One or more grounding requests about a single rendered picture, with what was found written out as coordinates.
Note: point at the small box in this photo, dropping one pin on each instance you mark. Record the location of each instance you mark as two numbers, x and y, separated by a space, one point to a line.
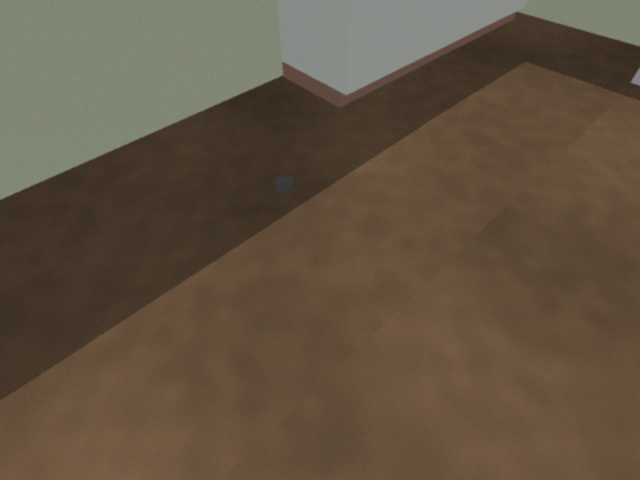
284 184

